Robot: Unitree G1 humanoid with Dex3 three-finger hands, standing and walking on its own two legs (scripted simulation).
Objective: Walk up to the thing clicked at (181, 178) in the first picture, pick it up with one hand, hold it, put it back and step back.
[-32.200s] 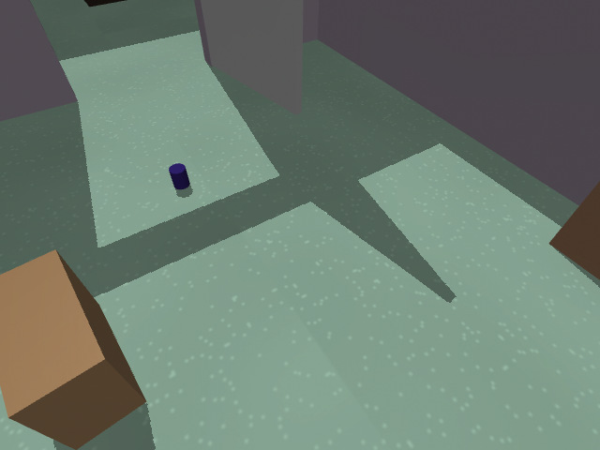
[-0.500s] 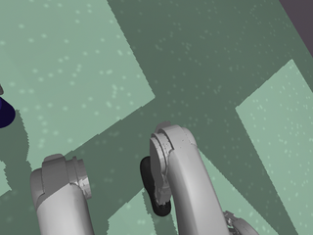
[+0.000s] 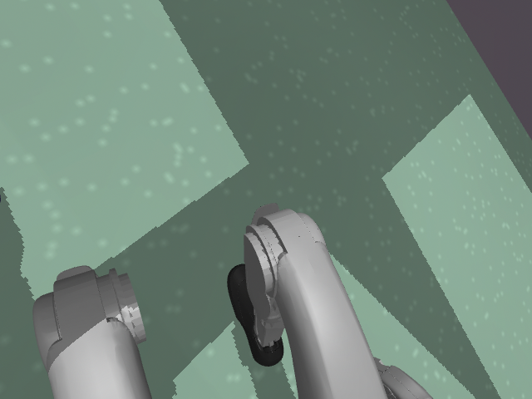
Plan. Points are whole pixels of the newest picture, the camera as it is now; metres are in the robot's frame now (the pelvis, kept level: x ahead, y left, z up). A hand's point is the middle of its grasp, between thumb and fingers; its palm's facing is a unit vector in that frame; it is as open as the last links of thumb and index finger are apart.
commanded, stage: rest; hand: left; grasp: from above
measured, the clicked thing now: out of the picture +0.46 +0.30 -0.25
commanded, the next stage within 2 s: open in 0.08 s
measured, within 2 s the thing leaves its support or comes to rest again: neither
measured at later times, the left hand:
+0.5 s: hand out of the picture +0.44 +0.29 -0.22, palm faces -0.43 -0.12 -0.90, open 11.4 cm
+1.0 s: hand out of the picture +0.45 +0.30 -0.22, palm faces -0.43 -0.14 -0.89, open 13.4 cm
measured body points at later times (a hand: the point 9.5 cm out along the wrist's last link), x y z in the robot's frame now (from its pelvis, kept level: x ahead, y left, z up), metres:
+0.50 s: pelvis +0.00 +0.00 +0.00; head +0.25 +0.12 +0.36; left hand +0.46 +0.30 -0.17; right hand +0.04 -0.26 -0.06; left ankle +0.06 +0.11 -0.27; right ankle +0.13 -0.14 -0.27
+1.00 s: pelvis +0.00 +0.00 +0.00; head +0.25 +0.12 +0.35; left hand +0.47 +0.30 -0.17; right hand +0.03 -0.26 -0.05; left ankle +0.06 +0.11 -0.27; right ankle +0.13 -0.14 -0.27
